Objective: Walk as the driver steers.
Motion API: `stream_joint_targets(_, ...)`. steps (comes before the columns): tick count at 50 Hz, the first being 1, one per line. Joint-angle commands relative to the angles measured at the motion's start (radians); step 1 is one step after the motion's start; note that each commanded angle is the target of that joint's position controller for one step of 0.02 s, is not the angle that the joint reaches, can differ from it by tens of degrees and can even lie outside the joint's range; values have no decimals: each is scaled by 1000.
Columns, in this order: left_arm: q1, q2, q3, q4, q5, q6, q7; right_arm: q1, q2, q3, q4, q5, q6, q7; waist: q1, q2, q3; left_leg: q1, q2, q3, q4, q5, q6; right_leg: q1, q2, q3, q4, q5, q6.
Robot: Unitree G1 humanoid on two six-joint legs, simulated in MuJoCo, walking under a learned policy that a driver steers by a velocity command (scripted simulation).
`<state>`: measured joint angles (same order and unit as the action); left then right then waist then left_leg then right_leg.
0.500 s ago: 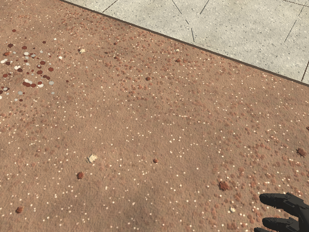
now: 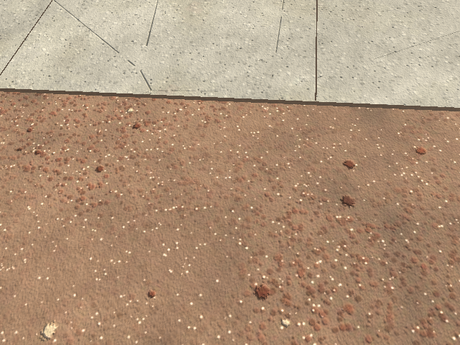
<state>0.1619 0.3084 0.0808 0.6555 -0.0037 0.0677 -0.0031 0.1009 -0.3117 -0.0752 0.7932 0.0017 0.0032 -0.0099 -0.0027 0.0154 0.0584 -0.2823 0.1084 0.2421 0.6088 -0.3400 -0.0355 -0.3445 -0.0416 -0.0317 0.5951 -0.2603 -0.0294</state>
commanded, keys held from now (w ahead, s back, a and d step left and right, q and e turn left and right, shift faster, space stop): e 0.80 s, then w+e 0.12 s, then w+q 0.08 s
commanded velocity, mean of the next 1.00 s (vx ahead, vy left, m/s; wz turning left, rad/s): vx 0.04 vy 0.00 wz -0.57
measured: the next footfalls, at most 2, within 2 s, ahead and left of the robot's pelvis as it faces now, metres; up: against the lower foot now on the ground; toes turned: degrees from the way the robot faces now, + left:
left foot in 0.44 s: +0.10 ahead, +0.13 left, +0.00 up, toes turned -20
right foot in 0.86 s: -0.01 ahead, -0.12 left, +0.00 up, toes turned -32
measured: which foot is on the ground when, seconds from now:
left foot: up 0.00-0.42, down 0.44-0.84, up 0.86-1.00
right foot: down 0.00-0.44, up 0.46-0.84, down 0.86-1.00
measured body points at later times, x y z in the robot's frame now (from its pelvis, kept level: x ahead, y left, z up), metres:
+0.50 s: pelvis +0.03 +0.03 +0.01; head +0.06 +0.03 +0.45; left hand +0.28 +0.25 -0.08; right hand +0.08 -0.29 -0.09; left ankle +0.07 +0.14 -0.73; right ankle +0.01 -0.09 -0.70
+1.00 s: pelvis +0.02 -0.03 +0.01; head +0.03 -0.07 +0.46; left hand +0.28 +0.14 -0.07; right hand -0.02 -0.35 -0.10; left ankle +0.11 +0.10 -0.66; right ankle -0.04 -0.10 -0.73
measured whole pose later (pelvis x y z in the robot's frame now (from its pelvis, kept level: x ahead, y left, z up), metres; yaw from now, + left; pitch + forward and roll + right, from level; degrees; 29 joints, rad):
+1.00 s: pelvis +0.02 -0.03 +0.01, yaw -34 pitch +1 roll +2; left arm 0.30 0.28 0.06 0.62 0.00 -0.01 0.00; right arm 0.14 -0.34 -0.09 0.77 0.01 -0.03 0.02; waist 0.00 0.05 0.03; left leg -0.51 0.05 0.01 1.02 -0.35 0.00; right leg -0.21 0.03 0.04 0.45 -0.26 -0.06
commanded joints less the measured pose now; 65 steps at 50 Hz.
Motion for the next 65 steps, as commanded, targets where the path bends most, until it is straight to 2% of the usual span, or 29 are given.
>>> stream_joint_targets(1, 146, 253, 67, -64, 34, -38, 13, -76, -90, -19, -100, -29, -8, -6, 85, -243, -199, -372, -104, -220, 534, -359, -46, 331, -347, 544, -241, 635, -351)
stream_joint_targets(2, 119, 228, 57, -60, 32, -61, 8, -84, -101, -25, -102, -1, -4, -8, 62, -177, -190, -397, -87, -270, 584, -286, -25, 325, -302, 452, -243, 601, -316)
stream_joint_targets(3, 67, 207, 54, -63, 13, -72, 12, -61, -96, -27, -86, 6, -2, -14, 31, -128, -174, -405, -70, -289, 566, -199, -13, 312, -249, 385, -234, 533, -257)
stream_joint_targets(4, 21, 174, 44, -71, -5, -71, 18, -56, -110, -32, -76, -4, -2, -23, 16, -108, -165, -412, -61, -301, 532, -137, -10, 301, -226, 360, -233, 498, -218)
stream_joint_targets(7, -10, 158, 32, -93, 2, -61, 33, -26, -97, -33, -65, -4, -4, -22, -13, -125, -191, -319, -94, -297, 488, -34, -26, 249, -179, 319, -236, 537, -208)
stream_joint_targets(11, 10, 179, 42, -98, -4, -51, 43, -58, -66, -19, -71, 0, -4, -17, 11, -137, -179, -265, -115, -312, 271, -1, -48, 243, -160, 351, -228, 422, -206)
stream_joint_targets(17, -10, 185, 46, -110, -4, -36, 31, -49, -86, -23, -72, 9, -14, 2, 23, -182, -151, -129, -147, -320, 76, -23, -33, 165, -137, 469, -211, 309, -197)
stream_joint_targets(20, -50, 174, 42, -121, -18, -26, 32, 19, -89, -29, -57, 9, -30, 14, -20, -182, -160, -4, -152, -305, -157, 96, -2, 153, -93, 504, -154, 311, -152)
stream_joint_targets(21, -46, 157, 37, -123, -22, -24, 36, 55, -110, -38, -46, 3, -32, 14, -31, -155, -166, 92, -107, -321, -247, 205, 21, 99, -55, 483, -115, 223, -109)
stream_joint_targets(22, -5, 106, 23, -125, -11, -24, 36, 81, -180, -53, -50, -14, -28, 8, -7, 15, -190, 214, 90, -493, -288, 285, 93, -26, 35, 377, 62, -31, -50)
stream_joint_targets(23, 16, 107, 27, -154, -17, -32, 35, 54, -240, -63, -48, -39, -20, 5, 34, 282, -130, 197, 269, -734, -325, 452, 267, -235, 187, 191, 249, -373, 11)
stream_joint_targets(24, 37, 195, 52, -131, -1, -40, 35, 14, -179, -48, -80, -42, -26, 2, 20, 199, -123, 153, 320, -740, -326, 459, 339, -249, 109, 205, 473, -376, 52)
stream_joint_targets(25, 49, 225, 69, -107, -11, -37, 31, -36, -127, -32, -95, -34, -26, -6, 38, 137, -108, 128, 256, -629, -311, 429, 300, -241, 93, 199, 551, -304, 64)
stream_joint_targets(27, 66, 180, 63, -81, -8, -19, 33, -77, -94, -22, -102, -5, -21, -17, 37, 116, -74, 145, 161, -487, -296, 372, 237, -280, 77, 174, 618, -193, 100)
stream_joint_targets(30, 4, 116, 39, -114, -23, -15, 23, -13, -108, -22, -91, -12, -5, -33, -10, 131, -70, 201, 132, -383, -306, 431, 250, -299, 53, 101, 534, -132, 128)
stream_joint_targets(34, -44, 85, 18, -150, -15, -18, 11, 20, -157, -39, -89, -10, 9, -28, -49, 152, -112, 265, 174, -330, -293, 488, 265, -215, 4, 52, 323, -146, 132)
stream_joint_targets(39, -5, 106, 26, -154, -17, -6, -6, 8, -196, -53, -88, 14, 10, -5, -30, 167, -115, 219, 206, -276, -251, 514, 239, -43, 15, -18, 89, -103, 83)
stream_joint_targets(41, 59, 103, 33, -131, -18, -2, -11, 1, -191, -53, -80, 35, 7, -1, 12, 142, -131, 167, 191, -231, -181, 384, 184, 93, 46, -56, -97, 23, 30)
stream_joint_targets(42, 114, 126, 47, -108, -20, -2, -3, 40, -153, -44, -63, 33, 4, 2, 25, 86, -147, 66, 156, -186, -97, 202, 132, 232, 63, -33, -154, 55, -8)
stream_joint_targets(43, 202, 202, 73, -91, -29, -8, 9, 43, -75, -21, -68, 2, 0, 10, 45, -132, -154, -162, 59, -85, 174, -81, 53, 408, -92, 211, -227, 92, -83)
stream_joint_targets(44, 256, 308, 87, -108, -17, -36, 4, -55, -45, -5, -159, -22, -14, 7, 73, -327, -149, -494, -109, -143, 418, -342, 5, 460, -323, 677, -307, -90, -297)
stream_joint_targets(45, 253, 241, 67, -104, 3, -72, -8, -119, -106, -24, -169, 3, -34, 8, 114, -211, -144, -548, -80, -300, 533, -302, 21, 415, -339, 728, -386, -278, -340)
stream_joint_targets(46, 210, 193, 48, -96, 4, -94, -7, -119, -139, -36, -170, 27, -47, 17, 78, -204, -77, -556, -46, -324, 523, -197, 51, 363, -299, 656, -412, -401, -287)
stream_joint_targets(48, 118, 121, 19, -97, -7, -103, 10, -44, -151, -43, -108, 11, -57, 24, 29, -178, -41, -513, -9, -301, 440, -16, 43, 327, -218, 482, -416, -309, -201)
stream_joint_targets(49, 108, 112, 10, -99, 2, -105, 17, -27, -138, -40, -89, 3, -61, 30, 22, -185, -42, -464, -9, -284, 418, 63, 32, 301, -183, 415, -430, -232, -181)
stream_joint_targets(51, 123, 121, 10, -91, 14, -118, 23, -15, -110, -30, -67, 9, -68, 39, 25, -157, -45, -439, -14, -261, 374, 185, 17, 301, -163, 329, -449, -93, -170)
stream_joint_targets(58, 180, 148, 19, -22, 14, -143, 18, -67, -72, -4, -80, 24, -64, 49, 67, -119, 26, -455, -19, -272, 136, 334, -11, 324, -198, 174, -503, 26, -168)
stream_joint_targets(63, 204, 145, 27, 28, 3, -141, 13, -116, -50, 15, -117, 27, -74, 71, 92, -84, 76, -467, -33, -259, 30, 332, 32, 383, -227, 64, -492, 133, -158)
stream_joint_targets(65, 199, 147, 27, 44, -5, -131, 15, -127, -40, 20, -135, 14, -83, 81, 81, -79, 81, -398, -52, -229, -29, 292, 59, 377, -220, 35, -430, 316, -146)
